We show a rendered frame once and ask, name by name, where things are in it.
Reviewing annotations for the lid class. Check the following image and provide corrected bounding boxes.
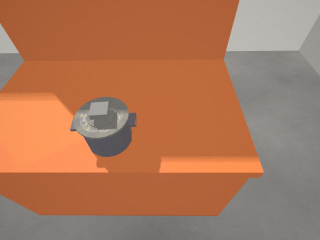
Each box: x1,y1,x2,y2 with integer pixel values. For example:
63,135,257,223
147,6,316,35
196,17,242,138
73,97,129,140

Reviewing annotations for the pot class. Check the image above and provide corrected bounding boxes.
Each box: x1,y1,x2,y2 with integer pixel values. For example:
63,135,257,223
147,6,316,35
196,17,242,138
70,112,137,157

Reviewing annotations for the knob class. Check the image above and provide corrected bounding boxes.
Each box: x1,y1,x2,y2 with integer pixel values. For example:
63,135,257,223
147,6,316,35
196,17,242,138
88,101,110,120

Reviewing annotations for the table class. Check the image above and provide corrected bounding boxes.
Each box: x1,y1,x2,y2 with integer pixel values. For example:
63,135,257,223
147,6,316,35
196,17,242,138
0,0,264,216

